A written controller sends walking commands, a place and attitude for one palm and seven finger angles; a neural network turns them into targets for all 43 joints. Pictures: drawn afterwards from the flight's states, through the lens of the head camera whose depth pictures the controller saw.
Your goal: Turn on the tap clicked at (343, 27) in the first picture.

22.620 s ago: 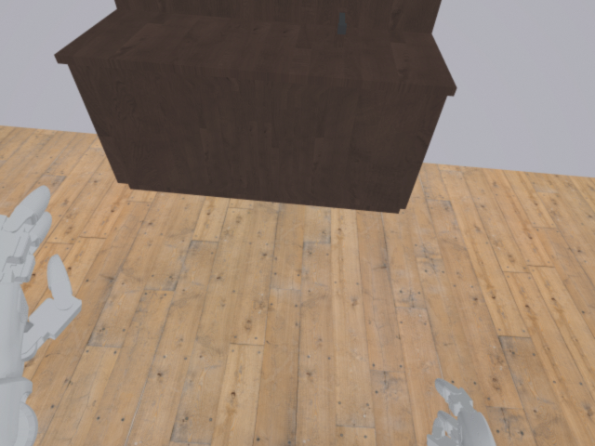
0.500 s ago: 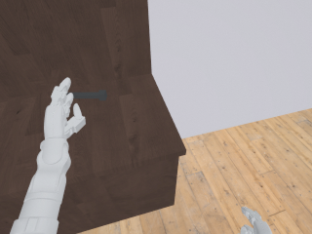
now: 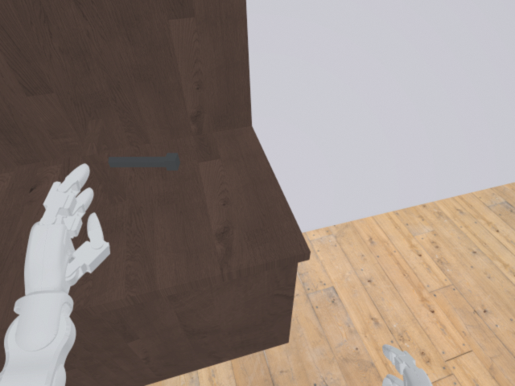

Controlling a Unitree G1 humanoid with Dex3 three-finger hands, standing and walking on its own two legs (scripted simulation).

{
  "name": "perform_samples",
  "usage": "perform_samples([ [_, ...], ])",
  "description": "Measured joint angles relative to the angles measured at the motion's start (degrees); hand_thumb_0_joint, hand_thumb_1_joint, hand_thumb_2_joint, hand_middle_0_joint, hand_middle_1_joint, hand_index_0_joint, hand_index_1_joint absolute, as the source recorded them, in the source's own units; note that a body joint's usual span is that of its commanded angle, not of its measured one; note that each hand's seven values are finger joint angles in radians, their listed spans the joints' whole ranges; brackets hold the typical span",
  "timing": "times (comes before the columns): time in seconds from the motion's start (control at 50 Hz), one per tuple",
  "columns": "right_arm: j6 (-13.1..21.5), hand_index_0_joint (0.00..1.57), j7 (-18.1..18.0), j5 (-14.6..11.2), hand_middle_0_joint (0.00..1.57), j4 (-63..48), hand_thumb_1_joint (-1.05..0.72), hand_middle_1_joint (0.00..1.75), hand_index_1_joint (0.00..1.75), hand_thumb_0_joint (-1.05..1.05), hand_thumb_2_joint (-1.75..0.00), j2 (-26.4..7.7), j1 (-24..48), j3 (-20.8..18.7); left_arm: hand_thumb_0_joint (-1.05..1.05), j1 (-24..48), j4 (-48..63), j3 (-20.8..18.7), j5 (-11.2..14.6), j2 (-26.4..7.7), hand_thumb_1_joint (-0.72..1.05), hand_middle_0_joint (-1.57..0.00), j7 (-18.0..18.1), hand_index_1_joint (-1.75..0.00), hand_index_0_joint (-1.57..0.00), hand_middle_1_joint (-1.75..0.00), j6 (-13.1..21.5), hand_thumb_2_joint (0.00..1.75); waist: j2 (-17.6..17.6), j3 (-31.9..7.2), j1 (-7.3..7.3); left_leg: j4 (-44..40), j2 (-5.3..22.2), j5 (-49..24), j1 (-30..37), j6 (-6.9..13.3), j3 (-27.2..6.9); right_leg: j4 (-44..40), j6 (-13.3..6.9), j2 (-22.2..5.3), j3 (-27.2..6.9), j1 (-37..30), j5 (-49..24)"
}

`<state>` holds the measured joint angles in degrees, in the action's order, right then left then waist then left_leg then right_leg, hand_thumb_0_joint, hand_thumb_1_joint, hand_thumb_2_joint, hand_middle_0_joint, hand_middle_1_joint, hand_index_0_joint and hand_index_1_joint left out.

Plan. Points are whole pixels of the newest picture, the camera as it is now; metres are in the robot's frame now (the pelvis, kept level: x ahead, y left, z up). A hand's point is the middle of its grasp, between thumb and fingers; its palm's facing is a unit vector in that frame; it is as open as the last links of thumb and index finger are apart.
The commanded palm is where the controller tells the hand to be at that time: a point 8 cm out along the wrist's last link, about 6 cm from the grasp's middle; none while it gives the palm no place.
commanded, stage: draw the hand back beside the body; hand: left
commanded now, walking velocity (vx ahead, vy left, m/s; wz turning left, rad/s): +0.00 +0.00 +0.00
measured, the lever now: (172, 161) +0.54 +0.26 +0.04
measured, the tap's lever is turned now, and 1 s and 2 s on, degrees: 74 74 74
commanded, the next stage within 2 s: step back with the hand held close in 0.46 s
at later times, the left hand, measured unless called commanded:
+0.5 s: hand (89, 278) +0.19 +0.22 +0.15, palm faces +0.41 -0.85 -0.32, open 7.4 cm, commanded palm +0.15 +0.27 +0.17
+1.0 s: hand (65, 303) +0.16 +0.24 +0.15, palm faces +0.32 -0.83 -0.45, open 7.4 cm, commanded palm +0.11 +0.28 +0.17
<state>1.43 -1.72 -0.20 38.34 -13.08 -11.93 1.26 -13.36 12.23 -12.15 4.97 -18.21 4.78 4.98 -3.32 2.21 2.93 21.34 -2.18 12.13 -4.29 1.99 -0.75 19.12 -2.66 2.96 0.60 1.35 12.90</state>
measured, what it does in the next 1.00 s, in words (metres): stands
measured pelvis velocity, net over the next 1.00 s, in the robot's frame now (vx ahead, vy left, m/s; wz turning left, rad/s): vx -0.04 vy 0.00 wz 0.01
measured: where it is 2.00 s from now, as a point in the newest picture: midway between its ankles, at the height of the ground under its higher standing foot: outside the picture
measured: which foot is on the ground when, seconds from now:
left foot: down 0.00-1.00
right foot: down 0.00-1.00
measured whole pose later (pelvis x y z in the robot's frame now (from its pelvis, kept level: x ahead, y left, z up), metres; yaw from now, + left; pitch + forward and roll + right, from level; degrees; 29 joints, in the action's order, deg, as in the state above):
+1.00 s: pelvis -0.04 +0.00 -0.01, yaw +0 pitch +0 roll -1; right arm -0.1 -3.9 -0.8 32.2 -13.8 -10.2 -1.0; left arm -28.9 26.8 -18.0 3.6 -23.2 5.8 9.4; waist -2.3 1.6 0.9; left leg 28.3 -1.7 10.9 -17.0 2.0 -1.1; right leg 25.8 -2.4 3.3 1.6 13.8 11.7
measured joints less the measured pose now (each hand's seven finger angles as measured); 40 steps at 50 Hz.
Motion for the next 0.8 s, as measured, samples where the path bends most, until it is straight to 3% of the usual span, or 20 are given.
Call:
perform_samples([
  [0.24,2.1,0.20,-0.2,0.0,0.20,-1.4,-0.91,0.30,0.30,0.02,-0.89,-0.2,0.6,-1.2,0.02,-12.7,10.2,-3.5,0.0,-1.7,0.89,-0.21,0.3,-0.29,-0.21,-0.29,1.7,0.90,-0.1,-1.5,0.12,2.3,0.8,1.4,-1.1,-0.6,-0.4,1.1,-0.6,0.8,0.4,0.5,0.8],
  [0.42,3.0,0.20,-1.2,0.0,0.20,-1.1,-0.91,0.30,0.30,0.02,-0.89,0.0,2.3,-1.1,0.02,-10.2,8.1,-2.4,-0.1,0.0,0.89,-0.20,1.1,-0.30,-0.21,-0.30,1.8,0.90,-0.2,-0.6,1.05,3.4,0.7,1.3,-1.9,-0.9,-1.5,2.6,-1.0,0.8,1.6,1.2,1.3],
  [0.6,3.5,0.20,-1.2,0.1,0.20,-1.3,-0.91,0.30,0.30,0.02,-0.89,0.7,1.7,-0.5,0.02,-10.6,9.2,-2.4,0.0,-0.7,0.89,-0.21,1.0,-0.30,-0.21,-0.30,2.1,0.90,-0.3,-0.9,0.33,3.5,1.0,1.6,-1.6,-1.3,-1.4,2.9,-1.4,1.1,1.6,1.1,1.6],
  [0.72,1.0,0.20,-1.2,-0.2,0.20,-2.7,-0.91,0.30,0.30,0.02,-0.89,0.2,2.0,-0.8,0.02,-9.3,8.0,-6.2,-0.8,-2.6,0.89,-0.21,0.3,-0.30,-0.21,-0.30,4.3,0.90,-0.6,-1.5,-0.60,6.1,1.7,2.0,-6.4,-1.4,-1.6,3.4,-1.3,1.8,1.8,4.9,0.8],
  [0.8,-0.4,0.20,-1.3,-0.5,0.20,-4.3,-0.91,0.30,0.30,0.02,-0.89,-0.8,2.1,-1.6,0.02,-11.3,8.5,-5.1,-1.0,-1.6,0.89,-0.20,0.4,-0.30,-0.21,-0.30,3.7,0.90,-0.5,-1.2,-1.32,6.0,1.3,1.1,-8.3,-1.0,-0.8,4.8,-0.8,1.3,1.1,7.7,0.6],
])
